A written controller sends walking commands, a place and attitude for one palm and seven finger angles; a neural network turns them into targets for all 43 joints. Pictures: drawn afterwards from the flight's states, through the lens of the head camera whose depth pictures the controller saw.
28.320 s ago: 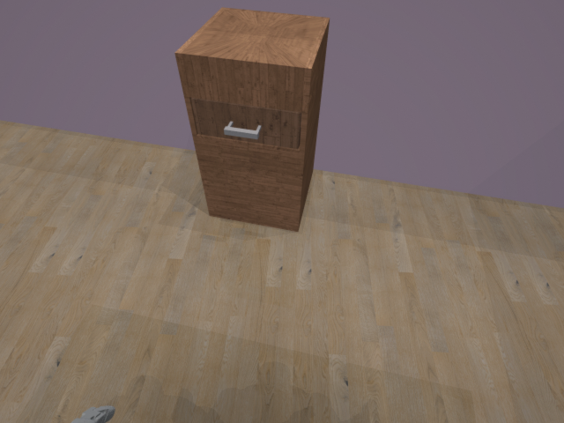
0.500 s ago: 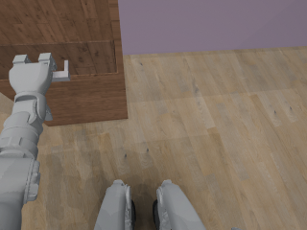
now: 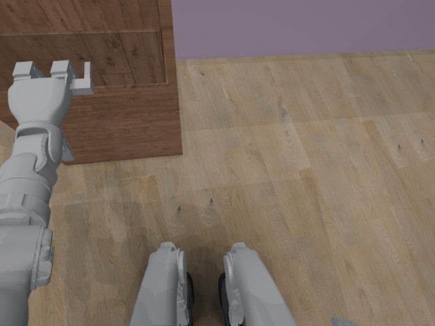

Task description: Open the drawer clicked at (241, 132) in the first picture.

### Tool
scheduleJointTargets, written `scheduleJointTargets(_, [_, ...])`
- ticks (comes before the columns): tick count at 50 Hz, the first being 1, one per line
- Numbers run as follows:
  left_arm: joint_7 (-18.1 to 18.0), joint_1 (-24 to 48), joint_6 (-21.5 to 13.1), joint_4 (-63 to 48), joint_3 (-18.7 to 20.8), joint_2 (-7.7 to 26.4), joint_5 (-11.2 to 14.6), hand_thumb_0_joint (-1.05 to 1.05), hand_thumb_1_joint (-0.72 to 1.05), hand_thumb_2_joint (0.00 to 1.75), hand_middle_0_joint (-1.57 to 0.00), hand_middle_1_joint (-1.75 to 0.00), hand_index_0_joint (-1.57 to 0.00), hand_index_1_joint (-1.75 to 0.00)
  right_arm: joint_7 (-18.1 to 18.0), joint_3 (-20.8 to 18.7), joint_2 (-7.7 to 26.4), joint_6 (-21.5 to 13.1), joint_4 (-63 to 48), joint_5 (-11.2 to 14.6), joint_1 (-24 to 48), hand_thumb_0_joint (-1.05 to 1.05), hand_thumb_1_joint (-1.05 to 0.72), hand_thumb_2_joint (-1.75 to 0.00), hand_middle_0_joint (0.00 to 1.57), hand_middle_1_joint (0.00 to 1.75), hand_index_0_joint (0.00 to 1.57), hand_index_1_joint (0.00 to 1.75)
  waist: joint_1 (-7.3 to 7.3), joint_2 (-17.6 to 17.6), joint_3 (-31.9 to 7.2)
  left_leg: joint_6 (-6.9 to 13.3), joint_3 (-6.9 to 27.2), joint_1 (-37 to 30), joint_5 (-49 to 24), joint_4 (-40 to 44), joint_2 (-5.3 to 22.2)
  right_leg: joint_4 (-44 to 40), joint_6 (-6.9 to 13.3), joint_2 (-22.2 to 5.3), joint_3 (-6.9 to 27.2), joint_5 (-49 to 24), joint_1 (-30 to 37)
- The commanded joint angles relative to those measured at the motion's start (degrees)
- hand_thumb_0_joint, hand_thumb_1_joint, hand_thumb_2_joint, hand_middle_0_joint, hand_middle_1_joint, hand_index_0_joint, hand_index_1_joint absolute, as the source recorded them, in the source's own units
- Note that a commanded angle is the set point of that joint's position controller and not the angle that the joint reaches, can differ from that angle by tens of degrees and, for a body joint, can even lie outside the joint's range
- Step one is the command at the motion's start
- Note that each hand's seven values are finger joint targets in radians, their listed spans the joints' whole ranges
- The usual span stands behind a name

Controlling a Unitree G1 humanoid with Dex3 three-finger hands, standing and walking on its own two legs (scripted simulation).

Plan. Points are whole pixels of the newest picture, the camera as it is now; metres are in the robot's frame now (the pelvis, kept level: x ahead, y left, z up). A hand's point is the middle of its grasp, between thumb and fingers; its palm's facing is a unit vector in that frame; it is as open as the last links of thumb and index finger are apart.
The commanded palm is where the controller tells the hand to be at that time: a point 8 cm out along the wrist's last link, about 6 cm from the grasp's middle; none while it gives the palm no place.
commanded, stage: lower the fingers behind the handle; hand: left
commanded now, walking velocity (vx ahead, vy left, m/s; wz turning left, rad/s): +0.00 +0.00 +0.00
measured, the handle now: (58, 78) +0.56 +0.30 -0.03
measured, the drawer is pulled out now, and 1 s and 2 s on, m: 0.00 0.00 0.08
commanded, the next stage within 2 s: close the thumb around the handle in 0.24 s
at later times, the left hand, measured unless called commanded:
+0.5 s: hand (58, 115) +0.49 +0.30 -0.05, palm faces -0.04 -0.03 -1.00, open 13.3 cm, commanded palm +0.48 +0.26 +0.00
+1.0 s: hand (58, 114) +0.49 +0.30 -0.05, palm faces -0.05 -0.03 -1.00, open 5.9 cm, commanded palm +0.48 +0.26 +0.00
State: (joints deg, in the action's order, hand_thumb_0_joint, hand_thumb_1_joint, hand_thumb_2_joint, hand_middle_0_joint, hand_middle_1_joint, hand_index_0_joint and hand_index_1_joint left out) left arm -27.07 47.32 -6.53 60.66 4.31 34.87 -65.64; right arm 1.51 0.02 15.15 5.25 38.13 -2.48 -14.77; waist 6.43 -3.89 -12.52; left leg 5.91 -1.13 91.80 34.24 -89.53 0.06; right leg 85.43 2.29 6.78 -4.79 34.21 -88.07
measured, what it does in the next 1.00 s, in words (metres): stands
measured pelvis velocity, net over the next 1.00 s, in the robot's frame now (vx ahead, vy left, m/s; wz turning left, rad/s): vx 0.01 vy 0.00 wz -0.01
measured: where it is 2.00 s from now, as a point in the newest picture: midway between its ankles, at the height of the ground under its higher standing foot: (208, 316)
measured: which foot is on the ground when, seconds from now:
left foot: down 0.00-1.00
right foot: down 0.00-1.00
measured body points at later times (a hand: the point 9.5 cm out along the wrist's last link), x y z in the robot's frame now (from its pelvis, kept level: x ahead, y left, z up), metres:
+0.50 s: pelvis +0.01 +0.01 +0.01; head +0.20 +0.04 +0.41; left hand +0.49 +0.30 +0.00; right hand +0.05 -0.27 -0.11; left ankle +0.04 +0.06 -0.55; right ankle +0.04 -0.10 -0.55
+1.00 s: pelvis +0.01 +0.00 +0.01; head +0.21 +0.04 +0.41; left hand +0.49 +0.29 +0.00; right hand +0.06 -0.27 -0.12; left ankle +0.04 +0.06 -0.55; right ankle +0.04 -0.10 -0.55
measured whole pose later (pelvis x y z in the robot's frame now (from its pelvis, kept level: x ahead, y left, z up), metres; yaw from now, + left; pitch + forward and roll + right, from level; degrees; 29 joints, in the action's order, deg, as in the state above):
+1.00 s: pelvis +0.01 +0.00 +0.01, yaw +0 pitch +36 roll -7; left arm -27.9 45.3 -7.0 60.0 5.0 34.2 -65.7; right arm 2.2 -0.5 14.8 6.0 38.9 -3.2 -14.6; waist 6.4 -3.9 -12.2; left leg 6.0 -1.0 89.6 34.9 -88.0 0.1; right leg 83.4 2.2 7.1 -4.6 34.5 -85.8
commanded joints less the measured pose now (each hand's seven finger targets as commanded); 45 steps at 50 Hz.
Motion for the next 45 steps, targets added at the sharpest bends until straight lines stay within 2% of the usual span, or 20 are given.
scheduleJointTargets(1, [-0.8, 13.5, -0.2, -6.7, 3.5, 13.7, 0.7, 0.0, -0.5, 0.3, -0.3, -1.2, -0.3, -1.2, -0.9, -3.8, 10.8, -0.3, -1.5, -0.2, -11.3, 0.0, -0.9, -0.9, 0.2, 0.3, 0.2, 0.3, 0.45, -4.5, -31.6, -3.1, 7.3, -31.5, -20.9, 10.5, 1.5, -9.7, 0.6, -0.7, 2.0, -13.9, 11.8])
scheduleJointTargets(2, [-1.0, 14.4, -0.3, -6.9, 3.5, 14.0, 0.5, 0.0, -0.5, 0.3, -0.3, -1.2, -0.3, -1.2, -1.0, -3.8, 10.8, -0.3, -1.4, -0.1, -11.3, 0.0, -0.9, -0.9, 0.2, 0.3, 0.2, 0.3, 0.85, -4.1, -31.1, -3.1, 7.3, -30.9, -21.0, 10.4, 1.5, -9.6, 0.5, -0.8, 2.1, -14.1, 11.6])
scheduleJointTargets(5, [-1.3, 13.8, -0.6, -7.2, 3.8, 14.1, 0.3, 0.0, -0.5, 0.3, -0.3, -1.2, -0.3, -1.2, -0.9, -3.8, 10.9, -0.2, -1.4, -0.2, -11.4, 0.0, -0.9, -0.9, 0.2, 0.3, 0.2, 0.3, 0.37, -5.8, -32.3, -3.5, 7.9, -32.8, -22.7, 10.7, 1.7, -9.2, 0.7, -0.8, 1.9, -14.7, 10.8])
scheduleJointTargets(6, [-1.3, 13.5, -0.4, -6.2, 3.5, 13.6, 0.5, 0.0, -0.5, 0.3, -0.3, -1.2, -0.3, -1.2, -0.8, -3.8, 10.8, -0.2, -1.0, -0.3, -11.3, 0.0, -0.9, -0.9, 0.2, 0.3, 0.2, 0.3, 0.63, -5.2, -30.3, -3.4, 7.7, -32.2, -22.0, 10.5, 1.7, -9.6, 0.7, -0.7, 1.7, -14.2, 10.2])
scheduleJointTargets(7, [-1.6, 14.7, -0.8, -7.6, 4.3, 14.9, 0.3, 0.0, -0.5, 0.3, -0.3, -1.2, -0.3, -1.2, -0.9, -3.8, 11.0, -0.2, -1.0, -0.4, -11.5, 0.0, -0.9, -0.9, 0.2, 0.3, 0.2, 0.3, 0.66, -4.9, -31.1, -3.3, 7.8, -32.2, -22.5, 10.4, 1.8, -9.3, 0.5, -0.8, 1.9, -14.7, 10.5])
scheduleJointTargets(10, [-2.2, 14.8, -1.1, -8.7, 3.9, 13.6, -0.1, 0.0, -0.5, 0.3, -0.3, -1.2, -0.3, -1.2, -0.6, -4.1, 10.9, 0.1, -1.1, -0.5, -11.6, 0.0, -0.9, -0.9, 0.2, 0.3, 0.2, 0.3, 0.37, -7.5, -33.0, -4.1, 8.8, -36.2, -26.1, 11.0, 2.2, -8.9, 0.8, -0.9, 1.5, -16.0, 9.4])
scheduleJointTargets(12, [-2.5, 14.3, -1.0, -8.3, 2.8, 11.3, 0.3, 0.0, -0.5, 0.3, -0.3, -1.2, -0.3, -1.2, -0.4, -4.4, 10.7, 0.2, -0.9, -0.6, -11.6, 0.0, -0.9, -0.9, 0.2, 0.3, 0.2, 0.3, 0.79, -6.9, -32.1, -4.2, 9.2, -37.0, -26.2, 11.2, 2.3, -9.3, 0.7, -0.9, 1.2, -15.7, 8.5])
scheduleJointTargets(13, [-2.7, 13.6, -0.8, -7.5, 4.0, 12.9, 0.3, 0.0, -0.5, 0.3, -0.3, -1.2, -0.3, -1.2, -0.4, -4.3, 11.0, 0.3, -0.7, -0.6, -11.7, 0.0, -0.9, -0.9, 0.2, 0.3, 0.2, 0.3, 0.54, -5.6, -31.2, -4.2, 9.3, -36.2, -25.2, 11.3, 2.4, -9.4, 0.7, -0.8, 1.2, -15.2, 8.9])
scheduleJointTargets(15, [-2.8, 14.2, -0.9, -8.3, 4.3, 13.6, 0.0, 0.0, -0.5, 0.3, -0.3, -1.2, -0.3, -1.2, -0.4, -4.2, 11.0, 0.5, -0.9, -0.7, -11.7, 0.0, -0.9, -0.9, 0.2, 0.3, 0.2, 0.3, 0.33, -6.6, -32.9, -4.2, 9.2, -37.0, -26.3, 11.2, 2.4, -9.1, 0.7, -0.8, 1.3, -15.9, 9.2])
scheduleJointTargets(17, [-3.0, 14.3, -0.8, -8.5, 3.6, 12.4, -0.1, 0.0, -0.5, 0.3, -0.3, -1.2, -0.3, -1.2, -0.3, -4.5, 10.9, 0.6, -0.5, -0.7, -11.8, 0.0, -0.9, -0.9, 0.2, 0.3, 0.2, 0.3, 0.48, -6.7, -33.1, -4.4, 9.5, -38.2, -27.6, 11.3, 2.6, -9.3, 0.7, -0.9, 1.1, -16.6, 9.1])
scheduleJointTargets(18, [-3.0, 13.2, -0.7, -8.6, 3.8, 12.3, 0.0, 0.0, -0.44, 0.32, -0.3, -1.21, -0.3, -1.21, -0.2, -4.4, 10.8, 0.6, -0.8, -0.8, -11.7, 0.0, -0.9, -0.9, 0.2, 0.3, 0.2, 0.3, -0.09, -7.3, -33.1, -4.3, 9.1, -38.0, -27.6, 11.4, 2.4, -9.4, 0.8, -0.8, 1.2, -16.8, 10.0])
scheduleJointTargets(20, [-3.0, 14.3, -0.7, -8.5, 3.9, 12.8, -0.2, 0.0, -0.33, 0.37, -0.31, -1.22, -0.31, -1.22, -0.2, -4.4, 10.9, 0.8, -0.6, -0.8, -11.6, 0.0, -0.9, -0.9, 0.2, 0.3, 0.2, 0.3, 0.32, -7.3, -32.7, -4.4, 9.3, -37.8, -27.4, 11.5, 2.6, -9.3, 0.8, -0.9, 1.2, -16.5, 9.4])
scheduleJointTargets(21, [-3.0, 12.8, -0.3, -7.2, 3.2, 11.5, 0.0, 0.0, -0.28, 0.4, -0.32, -1.22, -0.32, -1.22, -0.2, -4.4, 10.7, 0.8, -0.6, -0.7, -11.6, 0.0, -0.9, -0.9, 0.2, 0.3, 0.2, 0.3, 0.44, -6.0, -31.4, -4.2, 9.1, -37.1, -26.9, 11.6, 2.4, -9.7, 0.8, -0.8, 1.1, -16.5, 9.8])
scheduleJointTargets(27, [-3.1, 13.0, -0.8, -8.9, 3.9, 12.6, -0.3, 0.0, 0.06, 0.54, -0.34, -1.26, -0.34, -1.26, -0.1, -4.4, 10.8, 0.8, -0.9, -0.8, -11.3, 0.0, -0.9, -0.9, 0.2, 0.3, 0.2, 0.3, -0.18, -7.3, -33.0, -4.3, 8.8, -37.7, -27.6, 11.7, 2.4, -9.5, 0.9, -0.8, 1.4, -17.3, 10.8])
scheduleJointTargets(28, [-3.1, 13.0, -0.8, -8.9, 2.7, 10.8, 0.0, 0.0, 0.12, 0.56, -0.34, -1.27, -0.34, -1.27, 0.0, -4.5, 10.6, 0.8, -0.8, -0.8, -11.2, 0.0, -0.9, -0.9, 0.2, 0.3, 0.2, 0.3, 0.36, -6.9, -32.9, -4.2, 8.7, -37.9, -27.6, 11.6, 2.4, -9.9, 0.9, -0.7, 1.4, -17.5, 10.8])
scheduleJointTargets(31, [-2.8, 12.3, -0.6, -6.9, 3.5, 12.1, 0.1, 0.0, 0.28, 0.64, -0.36, -1.28, -0.36, -1.28, -0.1, -4.2, 10.7, 0.7, -0.6, -0.9, -11.2, 0.0, -0.9, -0.9, 0.2, 0.3, 0.2, 0.3, 0.43, -5.2, -31.1, -3.6, 7.9, -34.7, -25.9, 11.0, 2.1, -9.9, 0.8, -0.7, 1.6, -17.3, 11.7])
scheduleJointTargets(35, [-3.0, 12.7, -0.9, -8.5, 3.4, 12.0, -0.5, 0.0, 0.51, 0.73, -0.37, -1.31, -0.37, -1.31, 0.0, -4.4, 10.7, 0.7, -0.8, -0.9, -11.1, 0.0, -0.9, -0.9, 0.2, 0.3, 0.2, 0.3, -0.04, -7.6, -33.4, -4.2, 8.5, -37.5, -27.7, 11.4, 2.3, -9.5, 0.9, -0.8, 1.5, -17.7, 10.9])
scheduleJointTargets(39, [-3.1, 14.2, -0.7, -7.7, 2.4, 10.6, -0.1, 0.0, 0.73, 0.83, -0.39, -1.33, -0.39, -1.33, 0.0, -4.4, 10.7, 0.6, -0.5, -0.9, -11.2, 0.0, -0.9, -0.9, 0.2, 0.3, 0.2, 0.3, 0.95, -6.8, -31.2, -4.1, 8.9, -37.0, -26.1, 11.7, 2.4, -9.9, 0.9, -0.9, 1.4, -16.2, 9.7])
scheduleJointTargets(42, [-3.0, 12.9, -0.6, -7.7, 3.3, 11.9, -0.2, 0.0, 0.9, 0.9, -0.4, -1.35, -0.4, -1.35, -0.1, -4.5, 10.8, 0.6, -0.6, -0.9, -11.2, 0.0, -0.9, -0.9, 0.2, 0.3, 0.2, 0.3, 0.52, -5.0, -33.0, -3.8, 8.4, -36.3, -26.9, 11.1, 2.3, -9.7, 0.7, -0.7, 1.6, -17.7, 11.5])
scheduleJointTargets(45, [-2.5, 12.3, -0.8, -8.9, 3.8, 12.7, 0.1, 0.0, 0.9, 0.9, -0.4, -1.35, -0.4, -1.35, -0.1, -4.3, 10.6, 0.6, -0.9, -0.8, -11.1, 0.0, -0.9, -0.9, 0.2, 0.3, 0.2, 0.3, -0.3, -6.4, -34.3, -3.6, 7.3, -35.4, -27.6, 10.9, 1.8, -9.6, 0.8, -0.8, 2.1, -19.5, 14.1])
